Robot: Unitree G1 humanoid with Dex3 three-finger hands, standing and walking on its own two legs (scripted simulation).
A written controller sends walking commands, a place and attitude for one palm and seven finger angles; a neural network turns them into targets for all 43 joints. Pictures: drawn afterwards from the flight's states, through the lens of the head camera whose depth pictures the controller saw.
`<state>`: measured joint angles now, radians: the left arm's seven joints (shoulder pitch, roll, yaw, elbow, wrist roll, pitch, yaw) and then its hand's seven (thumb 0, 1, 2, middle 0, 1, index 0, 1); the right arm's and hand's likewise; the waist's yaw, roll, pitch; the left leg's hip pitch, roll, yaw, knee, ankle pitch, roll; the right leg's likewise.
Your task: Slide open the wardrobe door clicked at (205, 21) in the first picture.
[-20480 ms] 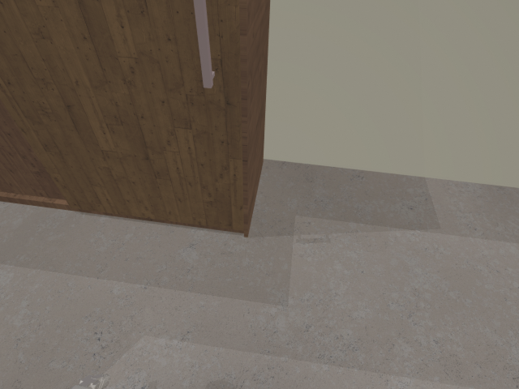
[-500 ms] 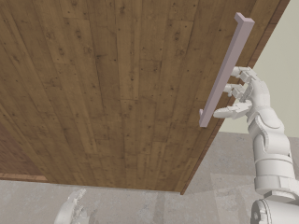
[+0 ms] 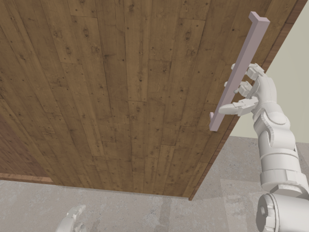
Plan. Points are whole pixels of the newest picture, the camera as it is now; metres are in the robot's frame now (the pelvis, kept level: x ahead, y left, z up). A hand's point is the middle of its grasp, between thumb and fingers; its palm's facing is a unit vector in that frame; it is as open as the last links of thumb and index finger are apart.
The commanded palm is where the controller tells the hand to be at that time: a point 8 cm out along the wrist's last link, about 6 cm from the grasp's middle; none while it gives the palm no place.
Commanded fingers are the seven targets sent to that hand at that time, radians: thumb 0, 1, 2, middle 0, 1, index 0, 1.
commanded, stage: slide the fingers in behind the handle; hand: right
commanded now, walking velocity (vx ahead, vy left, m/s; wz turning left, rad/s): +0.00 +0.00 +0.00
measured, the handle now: (229, 82) +0.46 -0.15 +0.19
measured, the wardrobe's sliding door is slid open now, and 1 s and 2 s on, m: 0.00 0.00 0.00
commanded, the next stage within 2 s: grip the handle and tug to test in 1.90 s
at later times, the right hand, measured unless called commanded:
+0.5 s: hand (240, 97) +0.40 -0.16 +0.20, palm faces +0.01 +1.00 -0.02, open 14.0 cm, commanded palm +0.37 -0.21 +0.19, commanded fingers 0.00 0.50 -0.30 0.30 1.20 0.30 1.20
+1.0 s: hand (236, 96) +0.40 -0.15 +0.19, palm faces -0.01 +1.00 +0.00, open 14.0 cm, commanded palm +0.37 -0.20 +0.19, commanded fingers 0.00 0.50 -0.30 0.30 1.20 0.30 1.20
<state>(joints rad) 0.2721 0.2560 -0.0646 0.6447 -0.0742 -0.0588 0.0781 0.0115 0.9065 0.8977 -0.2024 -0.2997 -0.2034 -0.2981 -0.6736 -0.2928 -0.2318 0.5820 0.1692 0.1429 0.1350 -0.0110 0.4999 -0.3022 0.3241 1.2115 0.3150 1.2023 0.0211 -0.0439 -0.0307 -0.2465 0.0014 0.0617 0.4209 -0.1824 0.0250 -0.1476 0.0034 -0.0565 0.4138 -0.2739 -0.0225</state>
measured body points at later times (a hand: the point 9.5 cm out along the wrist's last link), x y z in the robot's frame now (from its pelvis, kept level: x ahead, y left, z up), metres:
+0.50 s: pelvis -0.01 +0.00 +0.00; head -0.02 +0.02 +0.45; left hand +0.15 +0.24 -0.10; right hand +0.39 -0.22 +0.20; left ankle +0.03 +0.10 -0.74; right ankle -0.03 -0.10 -0.74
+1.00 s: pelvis +0.00 +0.00 +0.00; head -0.01 +0.01 +0.45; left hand +0.14 +0.23 -0.10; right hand +0.39 -0.21 +0.20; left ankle +0.03 +0.10 -0.74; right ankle -0.03 -0.10 -0.74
